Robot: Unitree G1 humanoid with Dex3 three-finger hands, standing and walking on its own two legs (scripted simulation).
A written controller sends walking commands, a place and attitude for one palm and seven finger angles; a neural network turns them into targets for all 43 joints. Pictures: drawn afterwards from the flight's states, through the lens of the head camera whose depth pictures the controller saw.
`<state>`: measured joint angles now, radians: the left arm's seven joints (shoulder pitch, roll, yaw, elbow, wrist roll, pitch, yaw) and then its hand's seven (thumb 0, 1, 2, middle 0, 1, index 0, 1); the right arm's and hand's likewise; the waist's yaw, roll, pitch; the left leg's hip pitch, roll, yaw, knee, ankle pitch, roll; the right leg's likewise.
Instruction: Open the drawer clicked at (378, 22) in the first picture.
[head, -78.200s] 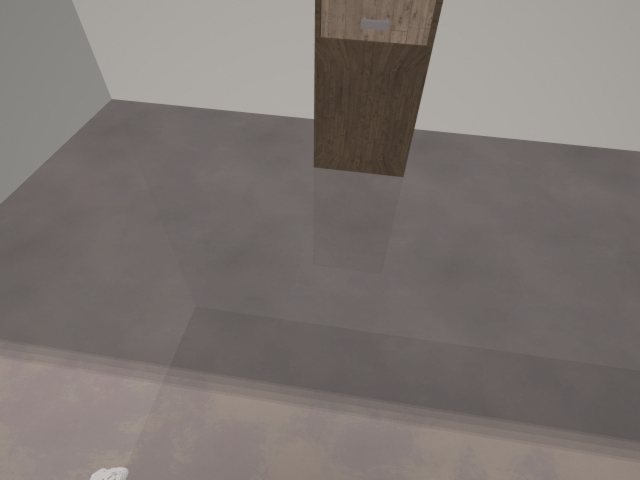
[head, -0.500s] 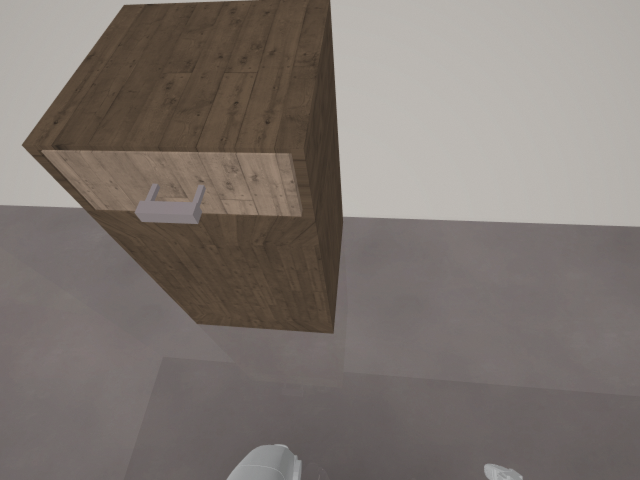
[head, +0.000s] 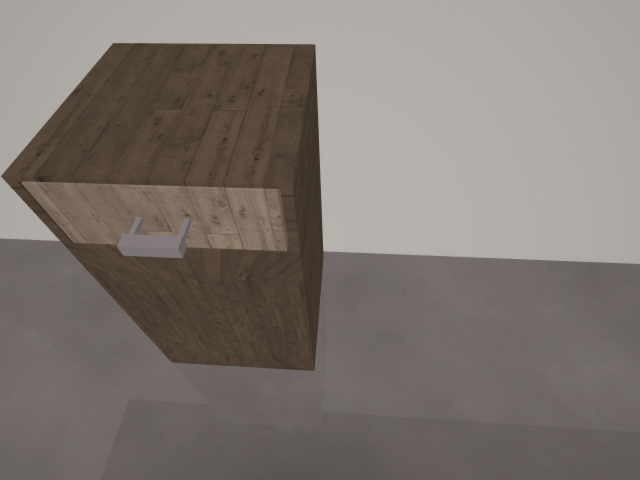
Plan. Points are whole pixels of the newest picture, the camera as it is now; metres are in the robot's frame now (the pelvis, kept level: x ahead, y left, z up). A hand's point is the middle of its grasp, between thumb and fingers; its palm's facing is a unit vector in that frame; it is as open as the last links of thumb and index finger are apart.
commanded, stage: come to a stop and stand still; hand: left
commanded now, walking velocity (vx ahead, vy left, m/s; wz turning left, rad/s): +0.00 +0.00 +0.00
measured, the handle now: (157, 234) +0.48 +0.31 -0.03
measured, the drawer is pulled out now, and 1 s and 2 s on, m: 0.00 0.00 0.00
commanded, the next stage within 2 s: look again from close up in 0.26 s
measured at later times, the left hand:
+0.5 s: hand out of the picture -0.01 +0.18 -0.17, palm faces -0.06 -0.98 -0.20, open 7.4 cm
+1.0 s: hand out of the picture -0.05 +0.23 -0.17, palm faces -0.04 -0.98 -0.20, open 7.4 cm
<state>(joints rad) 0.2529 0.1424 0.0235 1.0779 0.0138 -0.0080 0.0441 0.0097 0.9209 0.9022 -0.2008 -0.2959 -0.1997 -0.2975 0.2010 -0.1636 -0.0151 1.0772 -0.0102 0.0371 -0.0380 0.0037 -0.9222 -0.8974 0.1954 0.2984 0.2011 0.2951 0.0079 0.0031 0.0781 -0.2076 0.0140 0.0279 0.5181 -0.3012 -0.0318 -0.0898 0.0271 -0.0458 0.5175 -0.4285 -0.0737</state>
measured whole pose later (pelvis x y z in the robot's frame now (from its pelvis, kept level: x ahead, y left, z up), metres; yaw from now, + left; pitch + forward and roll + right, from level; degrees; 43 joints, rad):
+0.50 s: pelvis -0.01 +0.02 +0.00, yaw -3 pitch +0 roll +0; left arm 0.33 0.13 -0.01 1.06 0.02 -0.05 0.06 0.01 0.91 0.90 -0.20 -0.30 -0.20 -0.30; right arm 0.26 -0.17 -0.01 1.03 -0.01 -0.01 -0.03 0.01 -0.92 -0.90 0.20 0.30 0.20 0.30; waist -0.02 0.01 0.06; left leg -0.27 0.02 0.04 0.60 -0.26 0.03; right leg -0.10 0.06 0.00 0.48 -0.36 -0.06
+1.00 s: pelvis -0.03 +0.05 +0.01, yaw -2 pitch +1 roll +0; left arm 0.34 0.18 -0.02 1.09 0.02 -0.01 0.03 0.00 0.91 0.90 -0.20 -0.30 -0.20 -0.30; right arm 0.28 -0.16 0.02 1.08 -0.01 -0.02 -0.02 0.01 -0.91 -0.90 0.20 0.30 0.20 0.30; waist 0.01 -0.01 0.02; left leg -0.26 -0.05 0.06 0.47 -0.22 0.06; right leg -0.15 0.00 0.00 0.47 -0.34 0.00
